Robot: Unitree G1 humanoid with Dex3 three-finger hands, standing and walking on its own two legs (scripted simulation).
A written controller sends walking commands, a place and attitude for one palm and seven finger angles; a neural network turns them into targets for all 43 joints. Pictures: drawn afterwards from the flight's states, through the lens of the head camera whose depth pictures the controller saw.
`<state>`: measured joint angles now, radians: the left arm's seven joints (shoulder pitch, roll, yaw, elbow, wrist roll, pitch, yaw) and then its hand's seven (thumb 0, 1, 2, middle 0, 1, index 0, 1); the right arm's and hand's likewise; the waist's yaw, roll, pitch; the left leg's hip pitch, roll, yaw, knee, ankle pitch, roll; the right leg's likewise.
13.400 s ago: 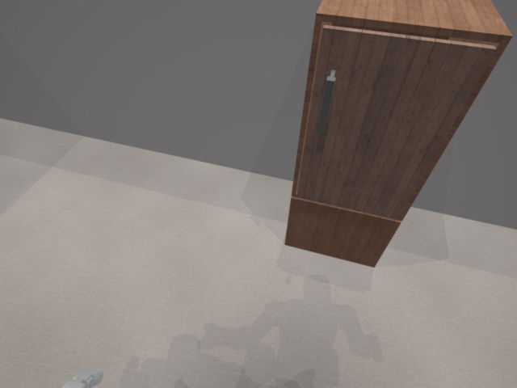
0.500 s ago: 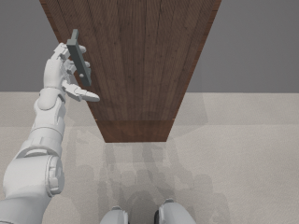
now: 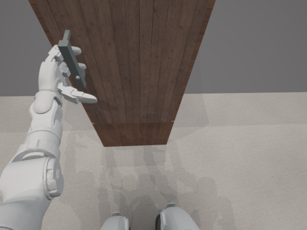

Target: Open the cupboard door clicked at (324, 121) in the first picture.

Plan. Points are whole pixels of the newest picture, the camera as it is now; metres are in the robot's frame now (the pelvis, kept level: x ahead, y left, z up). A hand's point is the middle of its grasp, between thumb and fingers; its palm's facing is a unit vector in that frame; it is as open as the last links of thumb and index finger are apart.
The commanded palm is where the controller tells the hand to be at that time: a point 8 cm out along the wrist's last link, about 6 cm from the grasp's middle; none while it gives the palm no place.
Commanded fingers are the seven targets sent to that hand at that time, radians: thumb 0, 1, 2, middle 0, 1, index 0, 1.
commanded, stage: slide the fingers in behind the handle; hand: left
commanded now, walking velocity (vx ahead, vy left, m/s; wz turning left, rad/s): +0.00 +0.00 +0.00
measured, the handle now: (75, 61) +0.54 +0.17 +0.08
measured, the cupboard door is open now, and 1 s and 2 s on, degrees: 0 0 45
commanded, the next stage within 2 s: close the thumb around the handle in 0.04 s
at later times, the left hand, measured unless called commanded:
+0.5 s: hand (75, 77) +0.50 +0.17 +0.07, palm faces -0.03 -1.00 -0.01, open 10.3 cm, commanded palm +0.47 +0.21 +0.08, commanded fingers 0.00 0.56 0.76 -0.38 -1.31 -0.38 -1.31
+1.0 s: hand (84, 78) +0.49 +0.15 +0.07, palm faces -0.05 -1.00 -0.02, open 5.3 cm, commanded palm +0.46 +0.19 +0.08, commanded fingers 0.00 0.90 0.90 -0.40 -1.35 -0.40 -1.35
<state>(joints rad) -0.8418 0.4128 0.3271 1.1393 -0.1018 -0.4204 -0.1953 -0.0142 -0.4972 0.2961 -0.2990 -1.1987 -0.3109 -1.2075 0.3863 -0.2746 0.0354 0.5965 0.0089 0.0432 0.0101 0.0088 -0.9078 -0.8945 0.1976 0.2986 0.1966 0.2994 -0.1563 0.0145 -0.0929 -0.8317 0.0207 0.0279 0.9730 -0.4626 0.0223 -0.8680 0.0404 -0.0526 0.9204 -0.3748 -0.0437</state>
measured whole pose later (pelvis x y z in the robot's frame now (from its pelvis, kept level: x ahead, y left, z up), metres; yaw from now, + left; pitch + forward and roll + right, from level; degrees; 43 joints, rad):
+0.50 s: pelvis +0.01 +0.01 +0.00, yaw +0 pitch +19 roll -2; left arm -0.84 0.39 0.31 1.12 -0.11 -0.41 -0.19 -0.01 0.05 0.53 -0.34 -1.26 -0.34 -1.26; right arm 0.38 -0.26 0.04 0.61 0.00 0.05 0.02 0.01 -0.91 -0.89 0.20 0.30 0.20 0.30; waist -0.15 0.02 -0.10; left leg -0.85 0.01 0.03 0.99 -0.48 0.04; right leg -0.88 0.03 -0.05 0.93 -0.39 -0.02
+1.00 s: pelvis +0.00 +0.01 +0.00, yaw -1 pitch +18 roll -1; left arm -0.82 0.36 0.31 1.11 -0.08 -0.42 -0.15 0.00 0.77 0.85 -0.40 -1.35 -0.40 -1.35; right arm 0.38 -0.26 0.04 0.58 0.00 0.05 0.01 0.01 -0.91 -0.89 0.20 0.30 0.20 0.30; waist -0.16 0.02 -0.10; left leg -0.83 0.02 0.05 0.99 -0.48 0.04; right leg -0.87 0.04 -0.03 0.93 -0.38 -0.02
